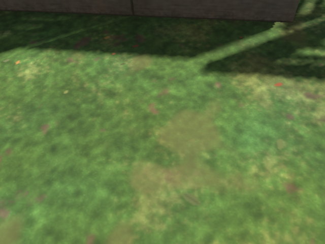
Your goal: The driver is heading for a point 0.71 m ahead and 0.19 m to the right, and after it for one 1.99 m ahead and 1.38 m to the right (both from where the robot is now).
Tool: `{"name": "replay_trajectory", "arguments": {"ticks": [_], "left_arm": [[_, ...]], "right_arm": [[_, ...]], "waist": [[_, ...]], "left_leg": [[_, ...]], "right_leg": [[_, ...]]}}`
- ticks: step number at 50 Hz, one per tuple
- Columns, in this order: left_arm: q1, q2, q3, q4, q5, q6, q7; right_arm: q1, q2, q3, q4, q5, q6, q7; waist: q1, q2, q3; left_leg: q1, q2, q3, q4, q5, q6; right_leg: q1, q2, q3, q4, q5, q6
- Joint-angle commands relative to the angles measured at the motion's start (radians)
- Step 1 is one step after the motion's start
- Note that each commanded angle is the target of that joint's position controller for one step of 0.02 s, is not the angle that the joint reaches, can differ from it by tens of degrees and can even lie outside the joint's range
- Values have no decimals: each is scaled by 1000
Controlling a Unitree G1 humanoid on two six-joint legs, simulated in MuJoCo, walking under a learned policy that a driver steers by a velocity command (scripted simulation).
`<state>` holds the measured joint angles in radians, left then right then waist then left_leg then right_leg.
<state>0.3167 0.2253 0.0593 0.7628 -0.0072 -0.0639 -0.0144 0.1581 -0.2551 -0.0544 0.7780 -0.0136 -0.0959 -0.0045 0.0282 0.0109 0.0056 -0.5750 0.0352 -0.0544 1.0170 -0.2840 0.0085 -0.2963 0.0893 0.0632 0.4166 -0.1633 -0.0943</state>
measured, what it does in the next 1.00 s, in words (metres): walks ahead, turning right: left foot, then right foot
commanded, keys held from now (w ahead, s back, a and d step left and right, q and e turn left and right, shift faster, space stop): w+e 1.00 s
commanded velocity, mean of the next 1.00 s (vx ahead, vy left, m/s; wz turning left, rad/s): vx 0.50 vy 0.00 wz -0.56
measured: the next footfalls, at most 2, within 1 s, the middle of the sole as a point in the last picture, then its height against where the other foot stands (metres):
left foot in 0.28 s outside the picture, level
right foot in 0.80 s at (238, 234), level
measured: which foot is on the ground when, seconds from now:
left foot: up 0.00-0.26, down 0.28-0.82, up 0.84-1.00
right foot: down 0.00-0.30, up 0.32-0.78, down 0.80-1.00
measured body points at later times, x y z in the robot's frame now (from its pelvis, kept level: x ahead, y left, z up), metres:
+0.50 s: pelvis +0.27 +0.03 +0.00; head +0.30 +0.03 +0.45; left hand +0.48 +0.26 -0.10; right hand +0.29 -0.26 -0.11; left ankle +0.29 +0.13 -0.74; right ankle +0.25 -0.13 -0.66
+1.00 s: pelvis +0.49 -0.13 +0.00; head +0.52 -0.16 +0.44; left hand +0.75 +0.03 -0.10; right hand +0.47 -0.45 -0.10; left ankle +0.60 +0.01 -0.66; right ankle +0.48 -0.20 -0.74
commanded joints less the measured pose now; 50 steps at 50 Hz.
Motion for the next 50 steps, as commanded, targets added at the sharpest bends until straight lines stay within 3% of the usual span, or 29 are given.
{"name": "replay_trajectory", "arguments": {"ticks": [1, 4, 7, 9, 11, 12, 13, 14, 15, 16, 17, 18, 19, 21, 23, 26, 31, 35, 38, 39, 40, 41, 42, 43, 44, 45, 46, 47, 50], "left_arm": [[-14, 154, 44, -77, -19, -18, 13], [56, 137, 33, -40, -20, -13, 26], [89, 166, 35, -21, -23, -11, 26], [105, 162, 37, -15, -22, -7, 30], [96, 174, 46, -22, -27, 8, 38], [80, 164, 42, -24, -32, 11, 41], [53, 154, 39, -35, -31, 12, 40], [6, 122, 29, -63, -15, 7, 35], [97, 56, 10, -81, -16, 0, 32], [174, 84, 4, -90, -32, -1, 34], [123, 174, 28, -72, -39, 5, 35], [47, 188, 35, -83, -32, 17, 36], [4, 173, 36, -96, -20, 21, 35], [-11, 140, 37, -111, -17, 27, 23], [-25, 102, 29, -128, -21, 29, 14], [-85, 100, 24, -157, -17, 28, 10], [-239, 84, 6, -201, -16, 15, -18], [-338, 94, 3, -257, -21, 18, -43], [-273, 144, 26, -268, -10, 29, -49], [-157, 180, 47, -243, -9, 33, -46], [17, 236, 79, -199, -11, 38, -31], [113, 336, 100, -179, -14, 45, -9], [87, 366, 94, -217, -14, 27, -15], [88, 280, 71, -213, -7, 18, -20], [48, 245, 60, -207, -7, 10, -19], [-16, 226, 53, -211, -10, 7, -17], [-65, 202, 43, -221, -5, 5, -15], [-92, 192, 37, -229, 3, 5, -13], [-90, 204, 40, -208, 0, -3, 2]], "right_arm": [[-43, -61, -17, -74, -5, -1, -10], [-183, -8, 0, -116, 7, -1, 2], [-243, -47, -10, -139, 14, -1, 3], [-275, -61, -12, -162, 20, -15, 12], [-267, -91, -22, -169, 25, -36, 19], [-226, -100, -28, -159, 31, -41, 15], [-136, -121, -40, -138, 26, -45, 8], [15, -158, -54, -112, 8, -50, 1], [168, -244, -76, -99, -9, -42, -8], [192, -214, -71, -73, 11, -31, 1], [130, -126, -51, -93, 21, -25, 1], [79, -92, -37, -103, 16, -17, 3], [41, -71, -27, -97, 14, -13, 9], [19, -58, -21, -82, 3, -15, 12], [35, -79, -30, -61, 7, -24, 16], [50, -122, -42, -34, 6, -26, 13], [90, -167, -44, -2, 15, -10, 2], [151, -203, -50, 26, 32, 9, 1], [150, -250, -62, 24, 41, 28, -10], [141, -262, -65, 20, 43, 36, -15], [137, -246, -58, 10, 41, 37, -22], [180, -145, -25, -31, 0, 25, -18], [204, -109, 0, -77, -2, -11, -1], [93, -198, -24, -94, 32, -34, 14], [41, -190, -18, -115, 48, -44, 18], [36, -173, -15, -107, 30, -46, 10], [43, -184, -23, -102, 12, -38, 4], [58, -183, -25, -99, 6, -25, 5], [51, -145, -17, -101, -4, 0, 1]], "waist": [[-14, -71, -66], [25, -93, -36], [44, -129, -16], [45, -133, -22], [28, -130, -20], [5, -130, -26], [-41, -136, -66], [-118, -106, -172], [-125, 103, -328], [-96, 299, -363], [-102, 164, -215], [-99, 91, -114], [-79, 51, -43], [-43, 74, 0], [-39, 83, 0], [-42, 61, 2], [-94, 49, 31], [-116, 52, 63], [-47, 102, 2], [24, 97, -60], [111, 58, -144], [94, -151, -242], [45, -274, -417], [100, -145, -365], [77, -110, -224], [26, -12, -142], [-10, -20, -101], [-39, -40, -82], [-55, -54, -58]], "left_leg": [[-46, 7, 0, -165, 130, -44], [24, -46, 16, -376, 318, -53], [80, -74, -2, -474, 348, -50], [86, -72, -30, -521, 298, -39], [122, -73, -39, -575, 235, -19], [184, -76, -19, -608, 234, -5], [327, -57, -18, -638, 253, 23], [567, 53, -106, -603, 241, 81], [934, 278, -406, -593, 204, 218], [992, 415, -702, -674, 11, 307], [863, 378, -613, -701, -91, 268], [736, 324, -465, -725, -25, 224], [622, 273, -363, -761, 67, 199], [506, 213, -224, -802, 188, 170], [483, 199, -141, -827, 298, 177], [500, 207, -47, -842, 443, 187], [524, 179, 101, -840, 458, 145], [631, 224, 142, -801, 518, 126], [677, 233, 199, -622, 944, 96], [653, 217, 222, -464, 1038, 80], [508, 182, 242, -233, 947, 46], [138, 85, 248, 120, 282, 0], [-137, -86, 45, 377, -318, -27], [-233, -21, -61, 403, -245, -16], [-249, 14, -39, 339, -163, -3], [-201, 53, -33, 248, -101, -7], [-134, 76, -29, 177, -68, -18], [-78, 85, -31, 150, -48, -27], [-34, 71, -3, 35, 16, -70]], "right_leg": [[94, -220, 246, -180, 234, -155], [47, -175, 215, -165, 181, -122], [70, -187, 262, -142, 198, -102], [132, -209, 320, -90, 165, -105], [174, -223, 384, -48, 147, -100], [177, -220, 406, -35, 183, -92], [147, -185, 389, 37, 241, -69], [40, -135, 321, 246, 229, -37], [-242, -5, 178, 563, -65, 36], [-441, -17, 135, 753, -427, 53], [-509, -84, 141, 837, -359, 63], [-491, -117, 109, 858, -272, 73], [-471, -141, 93, 826, -213, 80], [-422, -181, 73, 772, -157, 80], [-428, -193, 51, 746, -116, 87], [-472, -203, 45, 646, -14, 107], [-406, -186, -24, 366, 214, 91], [-400, -162, -77, 247, 142, 56], [-234, -76, -155, 215, -21, -4], [-80, -37, -171, 167, -13, -35], [194, -27, -133, 113, 60, -77], [548, -259, 232, 124, 111, -175], [738, -451, 773, -43, -13, -357], [700, -411, 675, -81, -51, -295], [558, -368, 523, -87, -3, -253], [400, -320, 422, -97, 82, -216], [284, -293, 357, -114, 184, -203], [202, -271, 331, -140, 223, -201], [75, -239, 263, -173, 301, -209]]}}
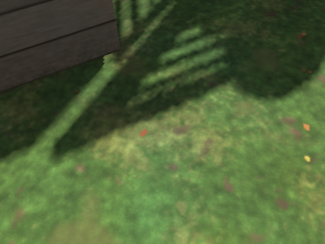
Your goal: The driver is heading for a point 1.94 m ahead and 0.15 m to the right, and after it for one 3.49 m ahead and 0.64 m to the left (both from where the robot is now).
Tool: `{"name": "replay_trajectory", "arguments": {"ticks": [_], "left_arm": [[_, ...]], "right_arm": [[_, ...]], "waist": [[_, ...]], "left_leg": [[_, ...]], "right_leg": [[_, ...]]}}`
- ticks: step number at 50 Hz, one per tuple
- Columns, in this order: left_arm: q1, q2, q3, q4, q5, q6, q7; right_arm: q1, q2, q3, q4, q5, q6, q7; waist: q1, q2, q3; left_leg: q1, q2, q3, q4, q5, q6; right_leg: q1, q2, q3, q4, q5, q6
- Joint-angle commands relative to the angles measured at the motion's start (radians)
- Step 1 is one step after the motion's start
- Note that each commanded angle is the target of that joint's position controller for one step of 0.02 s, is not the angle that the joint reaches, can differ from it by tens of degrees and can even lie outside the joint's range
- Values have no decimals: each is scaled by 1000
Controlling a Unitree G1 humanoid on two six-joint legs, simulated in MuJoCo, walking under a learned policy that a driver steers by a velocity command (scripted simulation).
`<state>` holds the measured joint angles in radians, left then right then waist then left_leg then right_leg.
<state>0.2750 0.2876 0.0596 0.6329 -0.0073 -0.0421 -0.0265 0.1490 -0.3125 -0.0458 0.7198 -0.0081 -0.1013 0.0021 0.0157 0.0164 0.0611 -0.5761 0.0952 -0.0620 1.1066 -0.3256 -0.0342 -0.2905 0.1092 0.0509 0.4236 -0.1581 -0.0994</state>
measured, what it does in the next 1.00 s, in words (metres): walks ahead: left foot, then right foot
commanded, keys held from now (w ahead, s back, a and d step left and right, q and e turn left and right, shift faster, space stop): w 1.00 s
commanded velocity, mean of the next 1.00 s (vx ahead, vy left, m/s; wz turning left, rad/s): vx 0.50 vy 0.00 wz -0.14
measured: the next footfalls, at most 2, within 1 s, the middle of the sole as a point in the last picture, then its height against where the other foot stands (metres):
left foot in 0.30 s outside the picture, level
right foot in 0.82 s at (204, 205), level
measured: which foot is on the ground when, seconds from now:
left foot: up 0.00-0.28, down 0.30-0.84, up 0.86-1.00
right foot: down 0.00-0.32, up 0.34-0.80, down 0.82-1.00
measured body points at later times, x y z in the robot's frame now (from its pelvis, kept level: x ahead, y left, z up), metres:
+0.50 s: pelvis +0.27 +0.07 +0.00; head +0.29 +0.08 +0.45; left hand +0.43 +0.32 -0.11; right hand +0.33 -0.21 -0.10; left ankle +0.29 +0.15 -0.74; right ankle +0.26 -0.09 -0.66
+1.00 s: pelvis +0.53 -0.02 +0.00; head +0.56 -0.04 +0.45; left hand +0.68 +0.23 -0.10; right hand +0.59 -0.31 -0.12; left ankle +0.50 +0.13 -0.66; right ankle +0.56 -0.11 -0.74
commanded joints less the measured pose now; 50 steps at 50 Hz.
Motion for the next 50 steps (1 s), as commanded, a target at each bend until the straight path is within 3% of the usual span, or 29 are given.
{"name": "replay_trajectory", "arguments": {"ticks": [1, 5, 9, 12, 14, 15, 16, 17, 18, 19, 20, 22, 25, 28, 32, 35, 37, 39, 40, 41, 42, 43, 44, 45, 46, 47, 48, 50], "left_arm": [[-39, 148, 40, -68, 0, -24, 21], [24, 145, 36, -21, -6, -22, 32], [89, 160, 36, 24, -13, -23, 26], [95, 163, 38, 45, -11, -14, 27], [75, 142, 31, 45, -9, -7, 28], [67, 105, 15, 30, 1, -9, 28], [176, 53, -3, 21, -13, -21, 31], [177, 79, -3, 18, -15, -31, 32], [93, 147, 16, 12, -28, -32, 29], [20, 146, 14, -5, -23, -32, 28], [-26, 134, 14, -17, -8, -33, 27], [-6, 105, 16, -8, -2, -28, 25], [-17, 70, 8, -6, 3, -22, 27], [-107, 46, -3, -26, 8, -29, 26], [-236, 25, -12, -51, -2, -41, 9], [-315, 30, -12, -79, -12, -48, -9], [-336, 40, -9, -94, -13, -54, -21], [-283, 67, 2, -84, -9, -58, -24], [-189, 92, 17, -58, -4, -58, -19], [-40, 142, 39, -17, 2, -56, -9], [151, 222, 59, 13, 13, -50, 5], [159, 261, 63, 27, 12, -47, -2], [146, 163, 41, 20, -2, -44, -1], [81, 137, 29, 18, -5, -43, 2], [23, 125, 23, 14, 0, -43, 1], [-17, 105, 17, 13, 6, -44, -3], [-38, 92, 13, 14, 15, -49, -4], [-47, 91, 14, 29, 7, -62, -6]], "right_arm": [[32, -74, -20, -49, -11, 8, -6], [-110, -31, 3, -72, -3, 3, 8], [-200, -62, -3, -105, 14, -9, 25], [-173, -89, -16, -111, 13, -17, 32], [-39, -114, -34, -78, 5, -21, 26], [105, -157, -49, -61, -6, -25, 20], [235, -245, -75, -36, -17, -17, 17], [280, -190, -65, -12, 11, -10, 29], [233, -131, -47, -16, 23, -5, 27], [172, -108, -36, -31, 15, 2, 24], [130, -86, -27, -33, 8, 6, 25], [97, -62, -16, -34, -3, 1, 25], [114, -88, -22, -13, 8, -7, 20], [149, -112, -27, 13, 14, 1, 12], [215, -130, -28, 51, 25, 13, 7], [264, -138, -28, 79, 28, 28, 6], [274, -148, -33, 92, 30, 39, 2], [259, -166, -39, 95, 31, 48, -4], [238, -172, -40, 92, 33, 53, -7], [233, -152, -31, 84, 27, 53, -9], [231, -92, -7, 49, -5, 47, -12], [362, 2, 19, 43, 10, 26, -3], [283, -110, -5, 52, 29, 11, 4], [186, -138, -16, 22, 45, 3, 10], [140, -122, -13, 16, 38, 1, 7], [123, -113, -17, 12, 23, 4, 5], [147, -98, -18, 16, 21, 13, 7], [174, -63, -12, 27, 20, 31, 4]], "waist": [[-36, -62, -102], [33, -93, -79], [73, -105, -41], [51, -132, -36], [-21, -129, -94], [-86, -75, -221], [-88, 157, -371], [-100, 262, -373], [-108, 148, -230], [-91, 73, -147], [-72, 41, -75], [-29, 82, -57], [-20, 80, -61], [-45, 54, -52], [-96, 54, -27], [-118, 55, -2], [-109, 63, 5], [-64, 79, -27], [-5, 77, -85], [62, 57, -191], [123, -83, -358], [47, -338, -462], [90, -212, -384], [81, -160, -241], [51, -75, -170], [23, -61, -119], [-10, -88, -112], [-36, -99, -103]], "left_leg": [[-40, 5, 12, -112, 111, -39], [41, -31, 28, -411, 392, -38], [50, -52, 15, -539, 401, -3], [80, -66, 22, -593, 278, 42], [272, -91, 58, -652, 265, 89], [499, 18, -44, -621, 316, 149], [865, 219, -410, -650, 181, 305], [914, 294, -684, -795, -41, 346], [810, 274, -607, -816, -162, 305], [688, 235, -484, -830, -126, 274], [573, 191, -397, -863, -41, 267], [463, 132, -292, -905, 112, 252], [438, 114, -190, -938, 298, 271], [462, 98, -111, -950, 404, 258], [480, 81, -48, -943, 396, 231], [545, 117, -66, -918, 393, 228], [603, 147, -79, -884, 437, 217], [635, 152, -72, -811, 597, 197], [621, 125, -39, -705, 753, 179], [538, 76, 1, -526, 778, 150], [316, 7, 46, -197, 444, 112], [-45, -152, 10, 84, -239, 64], [-156, -95, -70, 171, -248, 68], [-199, -52, -40, 164, -153, 72], [-166, -12, -15, 122, -69, 65], [-134, 11, -8, 70, -19, 54], [-77, 31, -15, 46, 16, 47], [-32, 38, -3, 1, 42, 27]], "right_leg": [[51, -248, 244, -185, 299, -197], [25, -200, 167, -177, 186, -132], [109, -258, 236, -143, 88, -124], [196, -301, 293, -81, 142, -103], [197, -247, 262, 52, 329, -66], [114, -191, 204, 273, 303, -29], [-224, -49, 80, 635, 21, 58], [-413, -24, 111, 794, -415, 78], [-498, -81, 132, 866, -361, 74], [-495, -131, 84, 851, -280, 72], [-481, -161, 57, 788, -218, 74], [-390, -202, 45, 707, -142, 82], [-388, -212, 15, 616, -78, 107], [-402, -215, 0, 441, 67, 122], [-341, -185, -29, 226, 220, 120], [-339, -166, -36, 147, 208, 105], [-335, -156, -36, 106, 144, 81], [-236, -130, -53, 70, 80, 50], [-91, -102, -80, 34, 92, 24], [147, -122, -64, 43, 133, -12], [462, -335, 175, 92, 213, -84], [714, -513, 615, -21, 3, -233], [658, -481, 616, -80, -132, -199], [526, -445, 469, -104, -95, -164], [392, -403, 377, -131, 4, -146], [289, -369, 310, -162, 89, -143], [222, -348, 269, -193, 131, -142], [149, -331, 208, -242, 178, -156]]}}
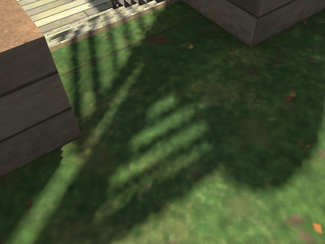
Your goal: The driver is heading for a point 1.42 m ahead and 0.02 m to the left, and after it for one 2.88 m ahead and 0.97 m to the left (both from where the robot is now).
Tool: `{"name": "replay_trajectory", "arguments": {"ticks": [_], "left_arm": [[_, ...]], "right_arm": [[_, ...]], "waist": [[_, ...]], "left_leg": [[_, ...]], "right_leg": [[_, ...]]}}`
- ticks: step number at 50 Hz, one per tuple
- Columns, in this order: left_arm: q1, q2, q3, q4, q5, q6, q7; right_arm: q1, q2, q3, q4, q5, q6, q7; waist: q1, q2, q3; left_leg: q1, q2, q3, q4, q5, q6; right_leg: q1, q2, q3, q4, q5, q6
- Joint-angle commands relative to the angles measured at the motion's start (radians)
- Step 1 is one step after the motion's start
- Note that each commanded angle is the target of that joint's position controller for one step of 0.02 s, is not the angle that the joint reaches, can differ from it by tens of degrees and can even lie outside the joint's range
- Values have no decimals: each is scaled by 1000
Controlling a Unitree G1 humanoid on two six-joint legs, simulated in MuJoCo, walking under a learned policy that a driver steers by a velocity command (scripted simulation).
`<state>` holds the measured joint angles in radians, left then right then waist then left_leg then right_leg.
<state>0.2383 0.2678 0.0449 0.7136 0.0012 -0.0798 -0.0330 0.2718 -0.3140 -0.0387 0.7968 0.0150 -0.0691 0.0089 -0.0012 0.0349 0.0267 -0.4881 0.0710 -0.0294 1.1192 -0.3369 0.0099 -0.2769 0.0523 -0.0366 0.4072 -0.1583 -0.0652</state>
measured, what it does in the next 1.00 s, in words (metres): walks ahead: left foot, then right foot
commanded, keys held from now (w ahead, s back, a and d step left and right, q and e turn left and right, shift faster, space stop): w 1.00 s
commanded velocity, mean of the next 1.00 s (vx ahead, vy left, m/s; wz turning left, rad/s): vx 0.50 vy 0.00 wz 0.00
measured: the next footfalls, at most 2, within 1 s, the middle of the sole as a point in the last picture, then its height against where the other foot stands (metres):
left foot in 0.36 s outside the picture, level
right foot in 0.90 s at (194, 205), level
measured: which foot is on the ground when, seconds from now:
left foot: up 0.00-0.34, down 0.36-0.90, up 0.92-1.00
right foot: down 0.00-0.36, up 0.38-0.88, down 0.90-1.00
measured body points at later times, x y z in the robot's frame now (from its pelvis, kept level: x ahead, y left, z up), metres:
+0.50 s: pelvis +0.26 +0.07 +0.00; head +0.29 +0.09 +0.45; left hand +0.34 +0.35 -0.13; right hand +0.39 -0.20 -0.10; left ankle +0.31 +0.16 -0.74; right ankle +0.18 -0.08 -0.65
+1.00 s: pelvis +0.53 +0.01 -0.01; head +0.56 +0.00 +0.44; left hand +0.70 +0.27 -0.10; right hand +0.55 -0.27 -0.15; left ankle +0.38 +0.15 -0.66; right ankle +0.60 -0.08 -0.74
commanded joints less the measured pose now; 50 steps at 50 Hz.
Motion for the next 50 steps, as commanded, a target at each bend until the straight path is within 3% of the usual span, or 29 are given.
{"name": "replay_trajectory", "arguments": {"ticks": [1, 4, 7, 12, 15, 16, 17, 18, 19, 20, 21, 22, 23, 24, 26, 29, 35, 38, 41, 43, 44, 45, 46, 47, 48, 49, 50], "left_arm": [[-8, 121, 32, -41, -3, -29, 2], [24, 146, 39, -10, -2, -26, 15], [60, 164, 41, 17, -9, -17, 22], [142, 192, 48, 76, -22, 2, 26], [137, 208, 55, 95, -25, 18, 34], [117, 213, 56, 95, -26, 23, 37], [114, 194, 48, 95, -21, 28, 39], [119, 146, 26, 73, 0, 26, 44], [235, 37, -7, 51, 0, 4, 37], [193, 114, 8, 67, -12, -16, 30], [111, 172, 26, 45, -38, -26, 23], [52, 164, 23, 31, -37, -28, 26], [19, 155, 25, 26, -21, -25, 29], [34, 144, 29, 29, -15, -15, 30], [74, 112, 25, 44, -9, 4, 33], [6, 95, 21, 20, -1, 19, 40], [-180, 62, 8, -26, -7, 0, 17], [-263, 65, 6, -52, -14, -7, 1], [-291, 79, 8, -72, -16, -14, -15], [-230, 106, 19, -58, -13, -18, -18], [-135, 123, 32, -31, -12, -18, -14], [23, 174, 57, 19, -8, -17, -4], [191, 263, 79, 47, 1, -13, 7], [207, 294, 82, 61, -3, -9, 0], [175, 198, 58, 51, -15, -11, 0], [94, 166, 45, 38, -17, -13, 4], [32, 144, 36, 30, -9, -13, 4]], "right_arm": [[35, -55, -18, -56, -7, 6, -5], [-69, -39, -13, -87, -15, 7, -6], [-170, -20, -5, -109, -11, -4, 5], [-299, -33, -5, -159, 1, -16, 28], [-274, -58, -13, -164, -2, -23, 38], [-209, -75, -23, -148, -5, -25, 36], [-77, -113, -45, -107, -9, -24, 29], [98, -187, -68, -73, -14, -22, 16], [159, -277, -89, -57, -21, -14, 14], [168, -179, -63, -63, -8, -12, 15], [102, -140, -48, -71, -8, -12, 13], [40, -121, -42, -82, -11, -11, 12], [-5, -96, -35, -84, -17, -12, 15], [-31, -76, -28, -87, -25, -17, 16], [-43, -80, -30, -79, -22, -25, 20], [-18, -107, -38, -50, -17, -32, 12], [72, -131, -40, 4, -6, -15, -7], [121, -135, -42, 34, -3, -6, -4], [131, -146, -48, 53, 3, 8, -7], [111, -161, -54, 56, 5, 16, -11], [89, -159, -53, 55, 11, 19, -15], [90, -131, -42, 48, 4, 21, -19], [133, -68, -16, 25, -33, 15, -21], [240, 30, 10, 23, -16, -8, -12], [149, -91, -16, 27, 12, -26, -6], [53, -135, -30, -3, 25, -34, -3], [11, -121, -30, -6, 16, -34, -8]], "waist": [[-23, -112, -51], [-1, -90, -11], [37, -88, 9], [79, -94, 37], [46, -112, 16], [3, -115, -20], [-57, -97, -106], [-120, -20, -250], [-71, 252, -361], [-108, 200, -372], [-99, 133, -230], [-75, 61, -152], [-51, 30, -88], [-18, 51, -75], [12, 58, -72], [7, 35, -31], [-58, 33, 13], [-87, 28, 37], [-77, 43, 47], [-33, 60, 12], [26, 60, -43], [90, 32, -151], [124, -134, -314], [65, -369, -403], [103, -228, -306], [87, -178, -175], [59, -103, -109]], "left_leg": [[-130, 66, -32, -43, 79, -27], [-181, 71, -27, -202, 228, -45], [-143, 46, -6, -395, 380, -39], [-133, 11, 2, -552, 380, -10], [-70, -11, 15, -602, 274, 31], [33, -38, 43, -631, 261, 50], [224, -62, 67, -644, 272, 77], [513, 77, -79, -606, 317, 134], [849, 300, -542, -701, 121, 294], [855, 310, -689, -804, -11, 297], [743, 281, -551, -819, -23, 254], [614, 241, -436, -833, 51, 229], [497, 205, -357, -863, 145, 221], [422, 178, -304, -890, 214, 212], [345, 155, -238, -938, 289, 224], [327, 153, -170, -984, 348, 238], [394, 121, -67, -994, 336, 192], [449, 146, -61, -966, 343, 189], [521, 184, -74, -916, 407, 173], [552, 188, -71, -841, 562, 152], [543, 162, -39, -732, 709, 134], [460, 108, 2, -540, 733, 104], [221, 33, 52, -194, 388, 64], [-135, -137, -6, 76, -238, 19], [-248, -75, -97, 174, -240, 30], [-284, -27, -72, 159, -133, 44], [-243, 19, -48, 116, -45, 39]], "right_leg": [[112, -271, 267, -244, 198, -195], [110, -255, 199, -273, 226, -186], [117, -227, 135, -277, 212, -153], [233, -281, 146, -229, 177, -135], [308, -310, 160, -152, 282, -107], [308, -291, 139, -76, 414, -90], [272, -239, 99, 82, 524, -65], [105, -180, 50, 359, 348, -24], [-308, -3, 23, 716, -210, 50], [-431, -21, 157, 844, -421, 47], [-499, -73, 153, 874, -353, 34], [-481, -123, 120, 835, -265, 31], [-451, -151, 107, 776, -204, 37], [-390, -177, 115, 738, -158, 41], [-324, -184, 105, 699, -122, 60], [-383, -195, 102, 586, -18, 87], [-385, -160, 72, 262, 237, 91], [-377, -138, 57, 181, 236, 78], [-360, -122, 56, 125, 152, 43], [-258, -93, 34, 95, 82, 13], [-119, -64, 4, 58, 90, -11], [123, -75, 15, 70, 121, -45], [447, -293, 268, 116, 162, -126], [681, -446, 725, -42, -105, -264], [610, -420, 716, -106, -251, -224], [471, -389, 574, -126, -212, -181], [340, -348, 469, -151, -104, -164]]}}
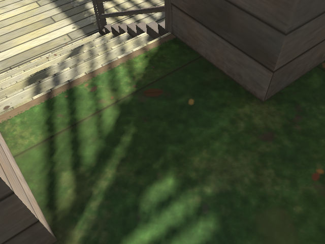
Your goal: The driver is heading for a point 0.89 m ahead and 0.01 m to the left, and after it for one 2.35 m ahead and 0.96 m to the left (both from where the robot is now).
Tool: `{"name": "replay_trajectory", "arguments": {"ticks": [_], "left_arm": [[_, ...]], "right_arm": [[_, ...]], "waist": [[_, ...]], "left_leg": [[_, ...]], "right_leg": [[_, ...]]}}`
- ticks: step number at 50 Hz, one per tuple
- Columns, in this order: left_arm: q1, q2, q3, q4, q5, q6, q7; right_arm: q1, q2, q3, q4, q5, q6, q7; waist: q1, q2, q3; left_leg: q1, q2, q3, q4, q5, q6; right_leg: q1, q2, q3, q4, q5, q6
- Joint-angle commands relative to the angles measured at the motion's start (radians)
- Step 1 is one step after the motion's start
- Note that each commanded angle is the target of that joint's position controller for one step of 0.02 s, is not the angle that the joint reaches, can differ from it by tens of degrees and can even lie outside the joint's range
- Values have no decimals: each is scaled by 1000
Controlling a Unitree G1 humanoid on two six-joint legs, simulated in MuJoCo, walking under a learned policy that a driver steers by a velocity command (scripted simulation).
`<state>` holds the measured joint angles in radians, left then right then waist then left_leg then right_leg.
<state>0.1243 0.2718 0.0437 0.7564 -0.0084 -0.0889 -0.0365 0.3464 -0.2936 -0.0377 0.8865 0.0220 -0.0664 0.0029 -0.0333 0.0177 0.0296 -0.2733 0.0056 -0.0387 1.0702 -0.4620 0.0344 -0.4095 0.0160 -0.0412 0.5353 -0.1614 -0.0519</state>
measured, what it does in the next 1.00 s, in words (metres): walks ahead: left foot, then right foot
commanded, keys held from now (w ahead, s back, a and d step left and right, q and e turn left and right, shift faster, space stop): w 1.00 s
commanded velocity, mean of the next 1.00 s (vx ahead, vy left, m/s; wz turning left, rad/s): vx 0.50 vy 0.00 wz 0.00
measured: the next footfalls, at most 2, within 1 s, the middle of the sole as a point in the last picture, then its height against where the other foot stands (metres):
left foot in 0.44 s outside the picture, level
right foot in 1.00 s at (189, 184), level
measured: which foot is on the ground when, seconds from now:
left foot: up 0.00-0.42, down 0.44-1.00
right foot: down 0.00-0.44, up 0.46-0.98, down 1.00-1.00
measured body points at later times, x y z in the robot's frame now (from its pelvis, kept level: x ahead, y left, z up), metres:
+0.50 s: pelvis +0.27 +0.05 -0.01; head +0.31 +0.06 +0.44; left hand +0.27 +0.33 -0.14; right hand +0.47 -0.20 -0.09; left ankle +0.37 +0.14 -0.73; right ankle +0.10 -0.09 -0.68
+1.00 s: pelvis +0.55 +0.02 -0.01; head +0.57 +0.02 +0.44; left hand +0.76 +0.25 -0.09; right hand +0.51 -0.26 -0.14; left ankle +0.37 +0.14 -0.73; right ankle +0.68 -0.09 -0.73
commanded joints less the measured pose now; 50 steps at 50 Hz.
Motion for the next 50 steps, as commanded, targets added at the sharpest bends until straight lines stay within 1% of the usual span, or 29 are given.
{"name": "replay_trajectory", "arguments": {"ticks": [1, 2, 3, 5, 7, 12, 15, 17, 19, 20, 21, 22, 23, 24, 25, 26, 27, 28, 29, 31, 32, 35, 39, 42, 45, 47, 48, 49, 50], "left_arm": [[107, 117, 31, -15, 8, -6, 6], [89, 102, 26, -14, 17, -11, 6], [85, 99, 27, -8, 15, -16, 6], [96, 118, 32, 11, 9, -25, 9], [126, 138, 37, 31, 10, -21, 18], [193, 161, 40, 73, -1, -4, 32], [249, 172, 43, 108, -8, 8, 34], [261, 177, 47, 125, -12, 19, 37], [248, 199, 56, 126, -12, 32, 43], [232, 202, 58, 124, -12, 37, 45], [208, 200, 56, 121, -12, 43, 47], [212, 169, 44, 114, -4, 47, 49], [300, 81, 14, 87, 13, 34, 44], [348, 33, -3, 104, 10, 12, 37], [261, 134, 22, 93, -16, -6, 30], [185, 155, 28, 69, -32, -16, 28], [142, 151, 29, 62, -23, -18, 33], [134, 145, 34, 63, -12, -11, 37], [165, 131, 37, 73, -8, 3, 39], [180, 91, 32, 79, -2, 16, 41], [159, 86, 31, 72, 2, 19, 43], [61, 79, 31, 43, 10, 19, 44], [-66, 44, 18, 14, 4, 4, 27], [-151, 45, 12, -16, -2, -3, 18], [-202, 56, 12, -42, -7, -10, 2], [-184, 77, 17, -44, -8, -15, -7], [-141, 94, 25, -34, -8, -17, -7], [-40, 124, 41, -5, -8, -14, -3], [124, 173, 67, 48, -5, -11, 7]], "right_arm": [[-73, -128, -34, -97, -5, -32, -4], [-53, -112, -34, -90, -8, -22, -3], [-35, -91, -32, -82, -8, -13, -4], [-50, -69, -29, -84, -13, 1, -6], [-126, -65, -28, -112, -18, 4, -7], [-286, -33, -12, -149, -13, -10, 5], [-368, -37, -8, -177, -5, -17, 19], [-397, -49, -9, -194, -2, -23, 31], [-376, -71, -15, -193, -7, -28, 41], [-332, -85, -23, -184, -11, -29, 44], [-231, -108, -39, -154, -13, -29, 42], [-72, -158, -63, -106, -17, -28, 34], [58, -260, -88, -86, -40, -26, 26], [97, -245, -84, -71, -24, -22, 33], [53, -172, -62, -81, -11, -23, 33], [-28, -146, -54, -98, -12, -24, 31], [-91, -123, -48, -109, -20, -24, 31], [-129, -95, -40, -115, -29, -27, 33], [-147, -87, -36, -116, -37, -32, 33], [-142, -90, -39, -96, -29, -41, 32], [-130, -102, -43, -87, -28, -44, 28], [-88, -124, -49, -60, -25, -38, 13], [-38, -126, -47, -25, -15, -22, 2], [29, -155, -54, 10, -10, -14, -5], [57, -148, -55, 39, -6, 2, -11], [45, -158, -61, 47, -1, 11, -18], [31, -168, -64, 46, -1, 14, -21], [12, -166, -63, 39, -4, 18, -22], [10, -144, -53, 32, -10, 22, -23]], "waist": [[64, -84, -67], [36, -107, -64], [23, -113, -62], [14, -96, -41], [32, -70, -16], [85, -71, 25], [113, -66, 47], [108, -72, 53], [84, -75, 28], [56, -89, -3], [-5, -90, -61], [-68, -63, -170], [-60, 106, -338], [-52, 259, -415], [-70, 170, -305], [-51, 120, -179], [-27, 58, -106], [1, 52, -62], [31, 64, -56], [52, 68, -59], [52, 58, -46], [32, 39, -14], [-10, 43, 24], [-40, 32, 48], [-43, 43, 63], [-17, 62, 44], [10, 76, 13], [67, 85, -47], [137, 64, -153]], "left_leg": [[-421, 112, -37, 107, 137, 6], [-362, 133, -43, 80, 174, 0], [-332, 137, -39, 55, 190, -8], [-344, 145, -27, -4, 225, -27], [-401, 147, -20, -108, 312, -49], [-356, 107, 22, -400, 537, -59], [-361, 88, 27, -489, 544, -47], [-373, 82, 17, -530, 496, -24], [-334, 68, 25, -554, 428, 2], [-262, 46, 44, -564, 397, 21], [-115, 13, 77, -591, 400, 46], [128, 27, 64, -578, 434, 79], [523, 268, -276, -560, 402, 204], [673, 381, -640, -712, 219, 299], [598, 352, -592, -757, 89, 255], [460, 323, -466, -786, 108, 220], [328, 288, -373, -818, 183, 204], [229, 255, -304, -853, 264, 192], [165, 239, -271, -884, 323, 185], [131, 227, -204, -918, 411, 201], [124, 226, -176, -932, 449, 206], [146, 214, -111, -954, 514, 196], [149, 175, -22, -968, 512, 157], [214, 201, -22, -960, 475, 160], [335, 246, -30, -900, 547, 154], [383, 266, -34, -844, 642, 136], [389, 264, -30, -793, 771, 126], [377, 238, -5, -684, 930, 107], [293, 182, 33, -491, 945, 78]], "right_leg": [[377, -279, 402, -307, -18, -174], [319, -255, 354, -334, 34, -168], [287, -242, 319, -360, 68, -174], [252, -237, 259, -392, 148, -189], [266, -235, 215, -411, 205, -193], [282, -188, 110, -425, 193, -152], [362, -223, 114, -402, 188, -151], [436, -258, 125, -366, 226, -140], [497, -277, 129, -306, 325, -124], [504, -275, 126, -253, 449, -114], [487, -244, 96, -136, 594, -95], [395, -187, 56, 62, 584, -65], [65, -71, 5, 427, 233, -5], [-191, 59, 95, 643, -425, 24], [-304, -4, 166, 738, -420, 8], [-339, -56, 134, 722, -323, -5], [-311, -99, 111, 673, -235, -2], [-263, -130, 112, 617, -172, 2], [-193, -145, 126, 593, -132, 11], [-176, -156, 112, 541, -107, 27], [-198, -160, 108, 510, -75, 39], [-276, -161, 101, 368, 83, 66], [-238, -134, 68, 134, 284, 67], [-233, -107, 50, 44, 285, 63], [-274, -99, 56, -15, 203, 37], [-228, -87, 50, -41, 119, 11], [-149, -62, 29, -47, 85, -4], [2, -31, 0, -66, 92, -30], [245, -30, 4, -60, 113, -64]]}}
Velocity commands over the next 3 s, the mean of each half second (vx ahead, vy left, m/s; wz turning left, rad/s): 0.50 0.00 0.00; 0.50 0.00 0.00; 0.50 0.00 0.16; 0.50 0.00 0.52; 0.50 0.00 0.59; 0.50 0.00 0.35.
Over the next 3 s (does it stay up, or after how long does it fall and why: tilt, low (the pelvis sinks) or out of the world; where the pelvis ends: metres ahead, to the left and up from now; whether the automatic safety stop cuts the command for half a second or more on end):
stays up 1.48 0.41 -0.04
